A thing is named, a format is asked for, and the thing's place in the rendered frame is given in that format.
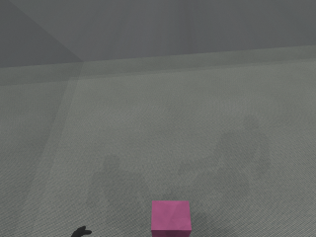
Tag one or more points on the carton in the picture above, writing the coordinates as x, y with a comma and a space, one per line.
171, 218

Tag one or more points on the left robot hand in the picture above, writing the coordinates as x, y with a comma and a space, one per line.
81, 231

